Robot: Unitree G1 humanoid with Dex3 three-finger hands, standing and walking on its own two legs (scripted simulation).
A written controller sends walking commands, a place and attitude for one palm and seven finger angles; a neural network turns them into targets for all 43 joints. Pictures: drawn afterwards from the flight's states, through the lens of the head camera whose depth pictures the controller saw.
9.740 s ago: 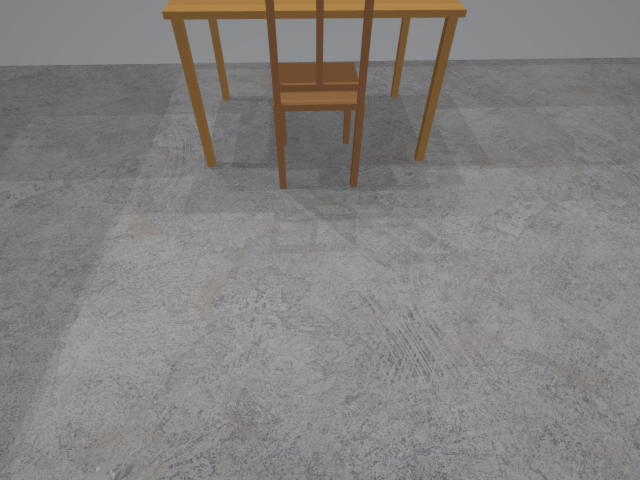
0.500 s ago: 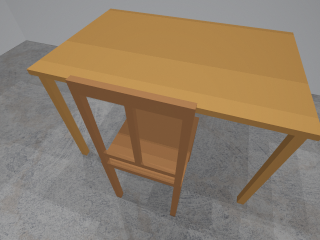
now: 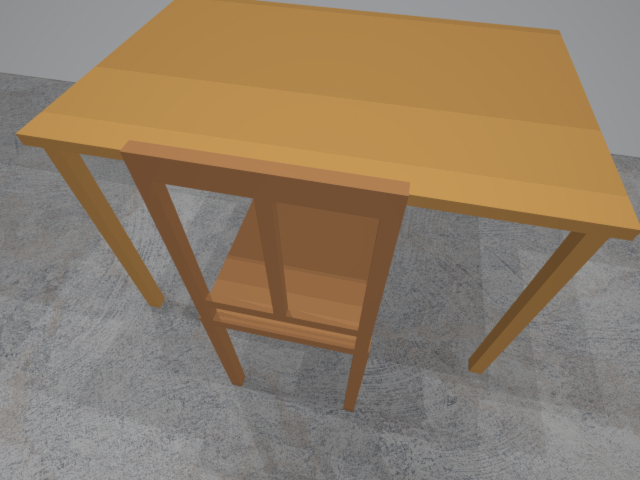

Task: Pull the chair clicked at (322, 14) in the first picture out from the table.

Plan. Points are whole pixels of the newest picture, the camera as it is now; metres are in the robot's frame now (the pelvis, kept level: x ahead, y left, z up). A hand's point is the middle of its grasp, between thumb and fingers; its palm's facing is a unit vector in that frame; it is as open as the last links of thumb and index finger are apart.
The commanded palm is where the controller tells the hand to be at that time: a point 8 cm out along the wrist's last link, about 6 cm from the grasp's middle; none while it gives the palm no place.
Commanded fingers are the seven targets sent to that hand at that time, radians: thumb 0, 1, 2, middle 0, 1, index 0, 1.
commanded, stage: shuffle to correct the standing spot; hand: left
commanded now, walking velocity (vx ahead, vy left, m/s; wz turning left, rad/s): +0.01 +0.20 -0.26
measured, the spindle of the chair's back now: (274, 263) +0.45 +0.11 -0.07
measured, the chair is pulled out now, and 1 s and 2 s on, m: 0.00 0.00 0.00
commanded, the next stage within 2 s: come to a stop and stand still in 0.54 s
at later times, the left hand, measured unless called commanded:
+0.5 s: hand out of the picture +0.11 +0.31 -0.16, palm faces -0.11 -0.95 -0.30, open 7.4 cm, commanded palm none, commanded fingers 0.00 0.90 0.90 -0.20 -0.30 -0.20 -0.30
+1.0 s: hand out of the picture +0.11 +0.45 -0.16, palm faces -0.18 -0.96 -0.19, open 7.4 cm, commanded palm none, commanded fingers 0.00 0.90 0.90 -0.20 -0.30 -0.20 -0.30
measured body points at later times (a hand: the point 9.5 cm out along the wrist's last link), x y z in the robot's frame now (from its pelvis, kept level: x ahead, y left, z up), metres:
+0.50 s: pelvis -0.01 +0.12 -0.01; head +0.02 +0.11 +0.44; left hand +0.12 +0.36 -0.14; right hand +0.00 -0.13 -0.15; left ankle +0.01 +0.20 -0.73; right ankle -0.04 +0.00 -0.70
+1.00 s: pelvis -0.01 +0.27 +0.01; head +0.03 +0.30 +0.46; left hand +0.12 +0.50 -0.15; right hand -0.07 +0.06 -0.13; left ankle +0.02 +0.36 -0.73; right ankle -0.05 +0.15 -0.64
